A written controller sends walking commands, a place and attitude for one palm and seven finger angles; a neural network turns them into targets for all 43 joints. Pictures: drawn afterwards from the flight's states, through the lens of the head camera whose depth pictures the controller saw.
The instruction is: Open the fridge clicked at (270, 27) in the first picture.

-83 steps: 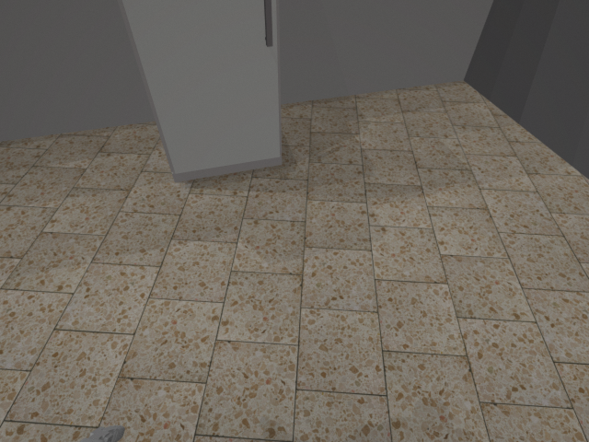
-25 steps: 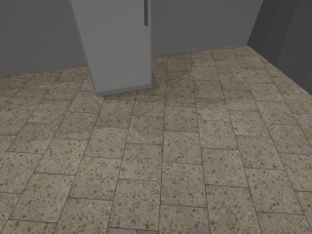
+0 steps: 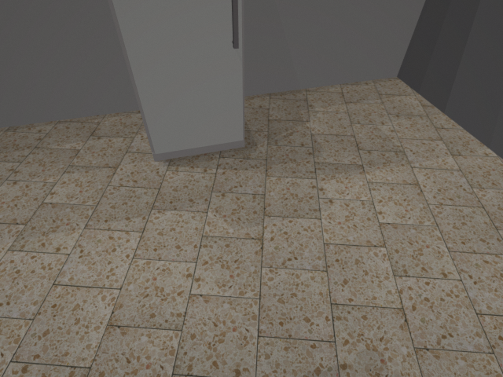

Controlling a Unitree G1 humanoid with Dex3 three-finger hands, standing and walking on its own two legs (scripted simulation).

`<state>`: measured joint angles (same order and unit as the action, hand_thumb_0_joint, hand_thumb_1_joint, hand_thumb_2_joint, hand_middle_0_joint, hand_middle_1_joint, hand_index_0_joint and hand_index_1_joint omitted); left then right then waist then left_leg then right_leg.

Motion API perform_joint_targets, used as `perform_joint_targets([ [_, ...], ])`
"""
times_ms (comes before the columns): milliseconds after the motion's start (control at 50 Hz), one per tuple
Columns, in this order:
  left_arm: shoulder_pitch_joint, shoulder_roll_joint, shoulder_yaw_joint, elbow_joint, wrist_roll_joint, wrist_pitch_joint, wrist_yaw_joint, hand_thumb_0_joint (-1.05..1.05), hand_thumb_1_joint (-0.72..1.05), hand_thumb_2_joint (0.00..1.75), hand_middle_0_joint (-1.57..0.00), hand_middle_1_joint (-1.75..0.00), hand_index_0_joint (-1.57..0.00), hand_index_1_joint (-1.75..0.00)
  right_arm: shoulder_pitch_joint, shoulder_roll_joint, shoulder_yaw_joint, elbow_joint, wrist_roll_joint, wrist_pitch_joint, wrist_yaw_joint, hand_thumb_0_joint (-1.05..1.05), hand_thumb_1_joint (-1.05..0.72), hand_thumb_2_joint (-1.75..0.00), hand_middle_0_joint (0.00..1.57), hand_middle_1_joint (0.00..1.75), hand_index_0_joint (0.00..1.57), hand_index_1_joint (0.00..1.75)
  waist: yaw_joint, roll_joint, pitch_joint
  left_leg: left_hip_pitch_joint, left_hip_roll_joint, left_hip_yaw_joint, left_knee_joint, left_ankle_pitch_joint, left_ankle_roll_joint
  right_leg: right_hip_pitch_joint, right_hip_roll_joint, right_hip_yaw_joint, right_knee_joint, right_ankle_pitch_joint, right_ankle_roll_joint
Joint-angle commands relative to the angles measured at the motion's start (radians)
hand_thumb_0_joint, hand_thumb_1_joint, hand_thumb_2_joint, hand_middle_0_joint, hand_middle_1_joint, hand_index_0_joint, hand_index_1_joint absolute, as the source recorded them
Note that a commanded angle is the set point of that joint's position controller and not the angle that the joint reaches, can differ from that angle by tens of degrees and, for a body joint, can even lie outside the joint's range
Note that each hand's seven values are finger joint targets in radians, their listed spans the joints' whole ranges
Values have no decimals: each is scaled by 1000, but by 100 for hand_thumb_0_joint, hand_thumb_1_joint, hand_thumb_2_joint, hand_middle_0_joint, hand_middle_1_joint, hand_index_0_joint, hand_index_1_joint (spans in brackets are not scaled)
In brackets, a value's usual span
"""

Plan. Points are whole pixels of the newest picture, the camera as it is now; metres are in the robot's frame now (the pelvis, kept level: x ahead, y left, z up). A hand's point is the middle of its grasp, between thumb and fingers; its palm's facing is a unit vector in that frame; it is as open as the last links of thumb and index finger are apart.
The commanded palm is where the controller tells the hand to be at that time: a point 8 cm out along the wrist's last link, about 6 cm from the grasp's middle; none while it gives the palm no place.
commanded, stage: walk to a spot facing it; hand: right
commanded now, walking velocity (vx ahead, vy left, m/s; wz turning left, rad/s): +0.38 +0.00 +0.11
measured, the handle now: out of the picture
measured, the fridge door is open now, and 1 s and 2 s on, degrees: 0 0 0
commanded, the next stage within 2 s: take the last steps up to it in 1.42 s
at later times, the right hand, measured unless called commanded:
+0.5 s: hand (355, 357) +0.22 -0.19 -0.19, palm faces -0.09 +0.98 -0.15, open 7.3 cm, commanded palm none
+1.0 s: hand (337, 279) +0.39 -0.18 -0.20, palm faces -0.01 +0.99 -0.14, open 7.3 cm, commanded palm none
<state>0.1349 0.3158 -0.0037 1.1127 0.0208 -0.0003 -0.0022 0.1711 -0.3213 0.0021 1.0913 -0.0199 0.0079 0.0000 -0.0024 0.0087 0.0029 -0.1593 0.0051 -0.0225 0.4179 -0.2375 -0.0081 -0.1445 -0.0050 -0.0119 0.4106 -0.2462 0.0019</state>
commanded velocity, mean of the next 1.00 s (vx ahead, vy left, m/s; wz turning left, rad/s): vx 0.38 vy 0.00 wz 0.07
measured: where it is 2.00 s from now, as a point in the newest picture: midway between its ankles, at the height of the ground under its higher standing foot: (247, 257)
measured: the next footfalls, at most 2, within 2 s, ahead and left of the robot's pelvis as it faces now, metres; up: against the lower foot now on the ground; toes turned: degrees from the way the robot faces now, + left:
left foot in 0.60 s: +0.36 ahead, +0.11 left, +0.00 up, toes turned +14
right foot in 1.02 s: +0.54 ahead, -0.12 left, +0.00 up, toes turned -5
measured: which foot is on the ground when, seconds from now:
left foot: down 0.00-0.24, up 0.26-0.58, down 0.60-1.00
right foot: down 0.00-0.62, up 0.64-1.00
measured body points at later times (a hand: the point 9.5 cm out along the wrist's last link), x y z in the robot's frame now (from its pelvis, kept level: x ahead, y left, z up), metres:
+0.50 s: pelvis +0.16 -0.02 -0.01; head +0.20 -0.03 +0.43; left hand -0.01 +0.16 -0.14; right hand +0.23 -0.24 -0.18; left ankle +0.25 +0.11 -0.70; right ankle -0.01 -0.12 -0.74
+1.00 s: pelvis +0.40 -0.01 -0.01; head +0.41 -0.03 +0.43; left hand +0.48 +0.24 -0.14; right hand +0.39 -0.24 -0.18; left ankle +0.32 +0.10 -0.74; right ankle +0.50 -0.12 -0.74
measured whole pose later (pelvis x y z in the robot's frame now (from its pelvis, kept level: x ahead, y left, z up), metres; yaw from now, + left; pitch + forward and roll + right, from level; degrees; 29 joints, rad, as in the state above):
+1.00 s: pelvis +0.40 -0.01 -0.01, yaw +5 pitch -1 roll +3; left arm 0.15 0.18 0.06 0.99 0.03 -0.05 -0.02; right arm 0.35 -0.17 -0.05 1.10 -0.03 -0.06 0.01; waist -0.03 0.01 0.02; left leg -0.09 0.01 0.15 0.49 -0.37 0.00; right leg -0.43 -0.13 -0.12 0.64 -0.23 0.01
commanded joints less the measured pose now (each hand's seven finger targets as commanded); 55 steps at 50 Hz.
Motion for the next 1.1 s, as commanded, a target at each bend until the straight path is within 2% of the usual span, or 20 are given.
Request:
perform_joint_targets([
  [0,45,105,25,-49,6,-5,0,0,90,90,-20,-30,-20,-30,88,-102,-28,-48,-5,-1,7,0,-90,-90,20,30,20,30,-9,11,140,-133,75,-148,-92,-368,58,-138,-86,86,-58,-351,-33],
  [120,103,36,33,-78,-3,-34,2,0,90,90,-20,-30,-20,-30,207,-95,-58,-45,0,-28,3,0,-90,-90,20,30,20,30,-16,138,108,-46,173,-296,-120,-329,147,-228,-39,-25,204,-228,-25],
  [180,162,-9,32,-67,-10,-60,7,0,90,90,-20,-30,-20,-30,211,-77,-70,-40,0,-44,-7,0,-90,-90,20,30,20,30,20,107,97,-52,200,-282,-44,-40,171,-137,-51,-65,137,-141,-18],
  [200,248,-7,34,-32,-10,-67,11,0,90,90,-20,-30,-20,-30,182,-50,-69,-46,2,-43,-5,0,-90,-90,20,30,20,30,60,23,76,-148,124,-174,94,40,132,33,-73,-26,35,-73,-38],
  [220,406,61,59,24,1,-78,18,0,90,90,-20,-30,-20,-30,135,12,-59,-72,7,-45,1,0,-90,-90,20,30,20,30,117,-234,50,-366,-11,-13,428,61,71,256,-222,225,-47,106,-117],
  [240,549,81,64,78,8,-80,32,0,90,90,-20,-30,-20,-30,24,48,-45,-119,5,-61,-4,0,-90,-90,20,30,20,30,162,-351,108,-603,-47,77,649,-290,36,370,-383,408,-130,435,-172],
  [280,519,11,43,70,8,-77,44,0,90,90,-20,-30,-20,-30,-18,55,-55,-120,0,-61,0,0,-90,-90,20,30,20,30,117,-103,169,-670,51,15,774,-256,50,338,-399,306,-88,596,-209],
  [400,442,-73,27,56,0,-104,55,0,90,90,-20,-30,-20,-30,-75,132,-46,-149,0,-31,39,0,-90,-90,20,30,20,30,38,-150,226,-555,75,144,533,-13,29,157,-229,14,-231,474,-123],
  [520,412,-6,51,76,-10,-91,54,0,90,90,-20,-30,-20,-30,112,89,-60,-93,-2,-41,21,0,-90,-90,20,30,20,30,-74,-140,47,-80,-49,217,248,62,106,163,-229,-96,48,973,-103],
  [560,370,-29,54,58,-18,-90,41,0,90,90,-20,-30,-20,-30,347,6,-88,-22,-15,-56,7,0,-90,-90,20,30,20,30,-181,-76,-34,277,38,114,150,121,147,-82,-184,-108,442,679,-61],
  [580,417,-104,43,37,-33,-93,31,0,90,90,-20,-30,-20,-30,422,-92,-110,-9,-14,-65,-5,0,-90,-90,20,30,20,30,-179,144,-134,430,336,-310,56,84,273,-331,-47,-117,829,-32,-29],
  [600,391,-112,47,6,-31,-90,31,0,90,90,-20,-30,-20,-30,407,-131,-119,-15,6,-63,-7,0,-90,-90,20,30,20,30,-145,156,-166,367,468,-548,-106,-2,342,-413,-20,-27,1048,-295,-46],
  [660,266,-121,55,-31,1,-58,13,0,90,90,-20,-30,-20,-30,134,0,-80,-82,3,-66,-21,0,-90,-90,20,30,20,30,-31,1,72,-95,381,-336,-202,-251,246,-423,-158,44,993,-123,-42],
  [740,338,-163,55,-26,7,-18,3,0,90,90,-20,-30,-20,-30,81,29,-70,-83,-9,-80,-18,0,-90,-90,20,30,20,30,61,45,60,-270,269,-63,-226,-99,183,-313,-177,-20,739,-72,6],
  [900,62,-126,60,-141,2,-51,-29,0,90,90,-20,-30,-20,-30,189,3,-77,-46,-8,-84,-2,0,-90,-90,20,30,20,30,-11,80,109,-118,243,-32,-191,-50,163,-273,-123,-116,292,25,16],
  [960,152,-83,71,-114,4,-65,-20,0,90,90,-20,-30,-20,-30,192,7,-80,-43,-3,-78,-4,0,-90,-90,20,30,20,30,48,1,76,-144,202,22,-19,73,129,-30,-77,-161,141,34,4],
  [980,279,-23,85,-78,10,-73,-9,0,90,90,-20,-30,-20,-30,196,36,-75,-52,0,-77,0,0,-90,-90,20,30,20,30,102,-96,2,-214,136,80,215,135,91,160,-143,-55,58,-14,-31],
  [1000,413,103,115,-51,25,-79,1,0,90,90,-20,-30,-20,-30,210,97,-67,-79,10,-77,8,0,-90,-90,20,30,20,30,134,-352,-73,-414,11,186,566,-152,34,316,-407,312,-76,-56,-138],
  [1020,455,117,112,-37,16,-68,9,0,90,90,-20,-30,-20,-30,149,73,-64,-113,1,-82,4,0,-90,-90,20,30,20,30,148,-358,-78,-502,6,91,771,-340,41,299,-489,450,-166,-104,-193],
  [1080,256,-15,76,-80,9,-80,19,0,90,90,-20,-30,-20,-30,98,91,-75,-90,-8,-67,17,0,-90,-90,20,30,20,30,61,-117,80,-538,118,20,866,-120,34,57,-411,239,-215,-113,-146],
])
